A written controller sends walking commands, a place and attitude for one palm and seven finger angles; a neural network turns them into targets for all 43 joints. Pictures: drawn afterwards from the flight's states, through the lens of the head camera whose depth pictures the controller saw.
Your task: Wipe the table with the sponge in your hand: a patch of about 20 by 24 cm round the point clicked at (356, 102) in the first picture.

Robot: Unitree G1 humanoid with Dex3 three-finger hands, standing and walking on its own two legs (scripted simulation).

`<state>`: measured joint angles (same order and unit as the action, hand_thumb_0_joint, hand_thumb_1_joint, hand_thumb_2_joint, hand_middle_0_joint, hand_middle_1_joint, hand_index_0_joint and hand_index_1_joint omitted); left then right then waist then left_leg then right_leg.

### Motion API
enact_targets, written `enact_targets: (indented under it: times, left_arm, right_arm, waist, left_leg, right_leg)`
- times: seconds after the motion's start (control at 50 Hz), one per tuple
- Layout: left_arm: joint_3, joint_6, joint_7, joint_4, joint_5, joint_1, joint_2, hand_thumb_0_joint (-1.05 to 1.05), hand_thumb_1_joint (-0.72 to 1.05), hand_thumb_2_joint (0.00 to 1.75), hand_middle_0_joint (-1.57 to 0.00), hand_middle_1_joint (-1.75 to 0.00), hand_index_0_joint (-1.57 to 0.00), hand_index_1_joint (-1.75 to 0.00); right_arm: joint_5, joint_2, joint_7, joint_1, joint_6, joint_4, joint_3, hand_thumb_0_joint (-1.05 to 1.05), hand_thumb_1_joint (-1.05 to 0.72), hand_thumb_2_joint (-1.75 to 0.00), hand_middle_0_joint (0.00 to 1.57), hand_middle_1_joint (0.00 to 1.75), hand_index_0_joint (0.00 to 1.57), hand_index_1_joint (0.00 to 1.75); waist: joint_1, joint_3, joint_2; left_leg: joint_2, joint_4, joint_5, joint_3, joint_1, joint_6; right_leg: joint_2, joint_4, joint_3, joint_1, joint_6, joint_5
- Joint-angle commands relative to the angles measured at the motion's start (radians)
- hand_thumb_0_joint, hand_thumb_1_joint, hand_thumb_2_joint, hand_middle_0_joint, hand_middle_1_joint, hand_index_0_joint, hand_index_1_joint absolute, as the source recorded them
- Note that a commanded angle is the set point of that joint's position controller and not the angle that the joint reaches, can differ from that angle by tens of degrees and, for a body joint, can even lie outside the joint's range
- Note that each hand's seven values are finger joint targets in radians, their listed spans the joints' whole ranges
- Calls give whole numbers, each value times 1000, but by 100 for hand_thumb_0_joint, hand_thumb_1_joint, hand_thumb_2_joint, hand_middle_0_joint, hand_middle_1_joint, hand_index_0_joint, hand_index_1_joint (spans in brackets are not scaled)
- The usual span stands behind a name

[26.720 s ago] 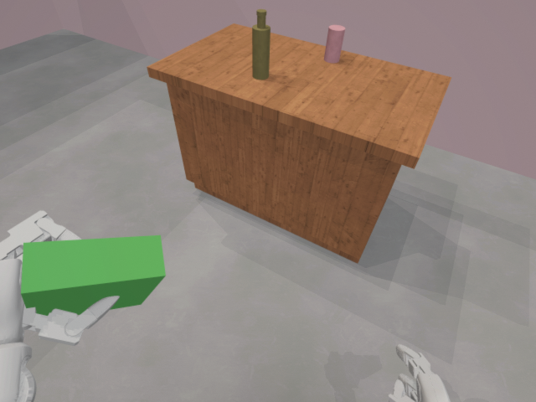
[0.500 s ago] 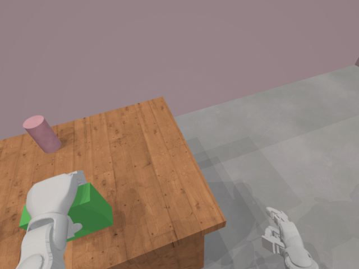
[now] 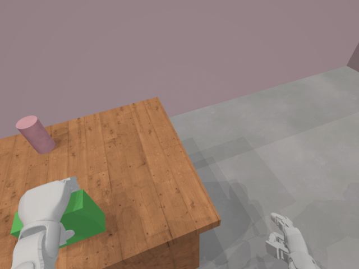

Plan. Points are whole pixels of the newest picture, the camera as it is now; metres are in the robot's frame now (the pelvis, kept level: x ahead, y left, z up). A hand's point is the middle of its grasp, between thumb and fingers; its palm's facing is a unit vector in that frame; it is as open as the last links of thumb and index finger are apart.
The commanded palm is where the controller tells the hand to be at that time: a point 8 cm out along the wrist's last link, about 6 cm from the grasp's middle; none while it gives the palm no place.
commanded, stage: move the sponge above the wiping area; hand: left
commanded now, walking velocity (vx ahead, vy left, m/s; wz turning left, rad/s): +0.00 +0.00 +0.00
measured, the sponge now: (68, 225) +0.18 +0.30 +0.00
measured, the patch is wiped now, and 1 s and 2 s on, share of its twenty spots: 0.00 0.00 0.00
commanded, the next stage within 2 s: lower the sponge onto the table in 0.44 s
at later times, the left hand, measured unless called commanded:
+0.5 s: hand (61, 214) +0.19 +0.29 +0.05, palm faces -0.01 -0.11 -0.99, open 9.0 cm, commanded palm +0.16 +0.28 +0.11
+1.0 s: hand (58, 218) +0.18 +0.30 +0.04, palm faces -0.06 -0.11 -0.99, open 9.0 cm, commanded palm +0.16 +0.29 +0.10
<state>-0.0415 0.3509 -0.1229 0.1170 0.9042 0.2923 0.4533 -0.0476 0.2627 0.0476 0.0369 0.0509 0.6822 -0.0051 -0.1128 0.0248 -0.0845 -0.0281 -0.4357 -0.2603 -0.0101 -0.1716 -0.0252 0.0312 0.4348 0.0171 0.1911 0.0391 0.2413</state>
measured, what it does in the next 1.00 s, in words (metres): stands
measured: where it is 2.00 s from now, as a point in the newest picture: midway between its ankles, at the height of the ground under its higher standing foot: outside the picture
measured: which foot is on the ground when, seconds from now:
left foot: down 0.00-1.00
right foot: down 0.00-1.00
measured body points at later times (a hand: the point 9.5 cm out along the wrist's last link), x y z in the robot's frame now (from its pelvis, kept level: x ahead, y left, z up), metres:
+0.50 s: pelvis +0.00 +0.00 +0.00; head -0.01 -0.04 +0.45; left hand +0.18 +0.29 +0.11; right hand +0.24 -0.21 -0.09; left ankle -0.02 +0.11 -0.74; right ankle -0.01 -0.10 -0.74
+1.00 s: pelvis -0.01 +0.00 +0.00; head -0.01 -0.04 +0.45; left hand +0.18 +0.30 +0.10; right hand +0.23 -0.21 -0.09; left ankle -0.02 +0.11 -0.74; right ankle -0.01 -0.10 -0.74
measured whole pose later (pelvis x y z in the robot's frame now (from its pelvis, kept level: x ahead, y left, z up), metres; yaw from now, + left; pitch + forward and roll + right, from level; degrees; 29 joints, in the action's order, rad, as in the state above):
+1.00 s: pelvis -0.01 +0.00 +0.00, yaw +0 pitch -1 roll +0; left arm -0.05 0.37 -0.11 0.09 0.90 0.29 0.45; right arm -0.05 0.26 0.05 0.03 0.06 0.68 -0.01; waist -0.11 0.02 -0.09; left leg -0.03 -0.43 -0.25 -0.01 -0.16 -0.02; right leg 0.03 0.43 0.02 0.18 0.04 0.23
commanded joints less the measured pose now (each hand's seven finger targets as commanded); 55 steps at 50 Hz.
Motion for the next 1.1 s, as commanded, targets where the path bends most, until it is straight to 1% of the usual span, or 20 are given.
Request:
enact_targets:
  times: [0.0,0.12,0.16,0.18,0.26,0.28,0.32,0.46,0.48,0.52,0.56,0.62,0.66,0.72,0.76,0.84,0.86,0.88,0.98,1.08]
  left_arm:
    - [150,11,-55,189,24,-173,212,0,10,130,-120,-160,-120,-160]
    - [138,4,-32,155,18,-198,218,0,10,130,-120,-160,-120,-160]
    - [150,-2,-27,180,19,-208,233,0,10,130,-120,-160,-120,-160]
    - [117,-9,-27,181,21,-234,203,0,10,130,-120,-160,-120,-160]
    - [154,-21,-38,220,33,-199,231,0,10,130,-120,-160,-120,-160]
    - [134,-20,-44,213,28,-169,199,0,10,130,-120,-160,-120,-160]
    - [139,-4,-48,190,34,-144,199,0,10,130,-120,-160,-120,-160]
    - [130,53,-40,248,27,-96,194,0,10,130,-120,-160,-120,-160]
    - [111,53,-38,240,27,-109,175,0,10,130,-120,-160,-120,-160]
    - [125,46,-35,222,36,-147,201,0,10,130,-120,-160,-120,-160]
    - [155,36,-34,251,33,-178,241,0,10,130,-120,-160,-120,-160]
    - [109,10,-34,216,38,-222,197,0,10,130,-120,-160,-120,-160]
    - [149,-1,-33,244,32,-200,233,0,10,130,-120,-160,-120,-160]
    - [109,-4,-32,211,34,-165,182,0,10,130,-120,-160,-120,-160]
    - [135,7,-28,218,25,-132,202,0,10,130,-120,-160,-120,-160]
    - [145,21,-28,171,26,-123,205,0,10,130,-120,-160,-120,-160]
    - [181,26,-30,178,23,-126,241,0,10,130,-120,-160,-120,-160]
    - [133,21,-29,184,26,-143,192,0,10,130,-120,-160,-120,-160]
    - [105,-14,-36,192,32,-193,178,0,10,130,-120,-160,-120,-160]
    - [105,-37,-62,162,48,-205,173,0,10,130,-120,-160,-120,-160]
  right_arm:
    - [0,101,10,-208,-61,-167,36,0,-90,-90,20,30,20,30]
    - [1,103,21,-205,-67,-160,37,0,-90,-90,20,30,20,30]
    - [2,101,22,-225,-69,-168,31,0,-90,-90,20,30,20,30]
    - [2,96,23,-211,-71,-167,32,0,-90,-90,20,30,20,30]
    - [6,96,13,-221,-74,-173,33,0,-90,-90,20,30,20,30]
    - [5,90,10,-208,-74,-174,36,0,-90,-90,20,30,20,30]
    - [4,95,3,-205,-65,-167,37,0,-90,-90,20,30,20,30]
    - [0,98,-8,-246,-44,-184,30,0,-90,-90,20,30,20,30]
    - [-1,94,-7,-230,-43,-183,29,0,-90,-90,20,30,20,30]
    - [1,98,1,-224,-41,-175,32,0,-90,-90,20,30,20,30]
    - [2,97,9,-242,-43,-179,26,0,-90,-90,20,30,20,30]
    - [3,93,15,-220,-55,-170,30,0,-90,-90,20,30,20,30]
    - [3,95,16,-234,-58,-174,28,0,-90,-90,20,30,20,30]
    - [6,93,9,-208,-60,-169,36,0,-90,-90,20,30,20,30]
    - [3,95,4,-234,-55,-174,29,0,-90,-90,20,30,20,30]
    - [1,99,3,-217,-42,-169,31,0,-90,-90,20,30,20,30]
    - [-3,103,5,-239,-41,-170,27,0,-90,-90,20,30,20,30]
    - [-2,96,5,-227,-43,-173,27,0,-90,-90,20,30,20,30]
    - [1,94,11,-213,-62,-174,35,0,-90,-90,20,30,20,30]
    - [5,95,9,-197,-69,-158,41,0,-90,-90,20,30,20,30]
  waist:
    - [0,167,25]
    - [9,144,61]
    - [0,151,29]
    - [13,154,20]
    - [-13,188,-12]
    - [-8,194,-7]
    - [-9,173,33]
    - [-15,147,29]
    - [-3,142,41]
    - [-1,137,66]
    - [-6,142,33]
    - [8,142,16]
    - [-6,163,-12]
    - [0,161,24]
    - [-11,146,0]
    - [-7,133,71]
    - [-15,128,41]
    - [-3,136,39]
    - [4,160,0]
    - [4,172,34]
  left_leg:
    - [-2,35,278,-62,16,-20]
    - [-5,38,234,-58,9,-26]
    - [-10,45,229,-68,17,-26]
    - [-7,41,230,-61,23,-27]
    - [-7,45,278,-74,35,-20]
    - [-2,40,285,-67,36,-22]
    - [0,42,297,-67,19,-16]
    - [-1,48,283,-73,17,-17]
    - [0,47,275,-66,13,-21]
    - [-2,43,259,-61,15,-25]
    - [-8,48,240,-71,24,-25]
    - [-5,45,234,-64,35,-26]
    - [-10,48,255,-76,42,-23]
    - [-4,41,272,-68,36,-21]
    - [-7,53,265,-75,25,-17]
    - [-5,50,253,-61,-4,-19]
    - [-9,59,239,-69,-5,-19]
    - [-7,52,244,-59,2,-21]
    - [-5,43,227,-65,23,-25]
    - [-3,37,236,-68,14,-21]
  right_leg:
    - [-21,-44,-77,-87,33,-224]
    - [-22,-60,-82,-74,26,-184]
    - [-16,-63,-100,-80,34,-169]
    - [-21,-59,-78,-72,29,-165]
    - [-13,-47,-95,-99,42,-204]
    - [-21,-43,-75,-103,35,-213]
    - [-20,-44,-77,-98,35,-235]
    - [-14,-48,-101,-101,40,-230]
    - [-20,-46,-83,-99,34,-220]
    - [-19,-56,-92,-86,32,-210]
    - [-13,-63,-114,-91,38,-184]
    - [-16,-64,-85,-68,33,-161]
    - [-10,-63,-109,-92,44,-185]
    - [-17,-58,-82,-85,34,-204]
    - [-11,-61,-102,-97,43,-206]
    - [-21,-59,-83,-98,29,-211]
    - [-12,-64,-109,-101,40,-185]
    - [-19,-58,-84,-99,32,-189]
    - [-15,-55,-79,-71,34,-153]
    - [-11,-46,-81,-64,36,-171]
